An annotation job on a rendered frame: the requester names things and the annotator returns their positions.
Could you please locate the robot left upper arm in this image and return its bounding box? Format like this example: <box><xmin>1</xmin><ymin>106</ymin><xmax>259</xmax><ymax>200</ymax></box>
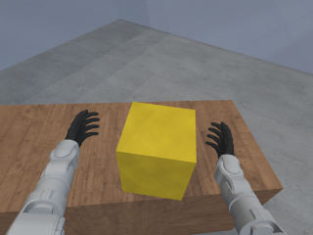
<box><xmin>10</xmin><ymin>212</ymin><xmax>66</xmax><ymax>235</ymax></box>

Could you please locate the carton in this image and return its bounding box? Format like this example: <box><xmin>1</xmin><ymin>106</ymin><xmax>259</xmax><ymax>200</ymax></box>
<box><xmin>116</xmin><ymin>102</ymin><xmax>197</xmax><ymax>201</ymax></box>

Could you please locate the pedestal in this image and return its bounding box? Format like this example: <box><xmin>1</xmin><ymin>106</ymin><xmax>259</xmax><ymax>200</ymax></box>
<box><xmin>0</xmin><ymin>100</ymin><xmax>284</xmax><ymax>235</ymax></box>

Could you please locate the left robot forearm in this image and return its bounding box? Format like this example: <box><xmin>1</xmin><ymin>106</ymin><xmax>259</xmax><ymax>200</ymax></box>
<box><xmin>5</xmin><ymin>139</ymin><xmax>80</xmax><ymax>235</ymax></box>

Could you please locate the robot right hand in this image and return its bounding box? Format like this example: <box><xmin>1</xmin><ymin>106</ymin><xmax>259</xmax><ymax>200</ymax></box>
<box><xmin>205</xmin><ymin>121</ymin><xmax>235</xmax><ymax>159</ymax></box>

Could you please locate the right robot forearm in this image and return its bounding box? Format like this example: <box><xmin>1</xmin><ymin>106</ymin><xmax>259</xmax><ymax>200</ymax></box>
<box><xmin>213</xmin><ymin>154</ymin><xmax>288</xmax><ymax>235</ymax></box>

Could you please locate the robot left hand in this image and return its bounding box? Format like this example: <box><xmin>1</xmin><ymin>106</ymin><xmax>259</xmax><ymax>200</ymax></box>
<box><xmin>66</xmin><ymin>110</ymin><xmax>100</xmax><ymax>148</ymax></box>

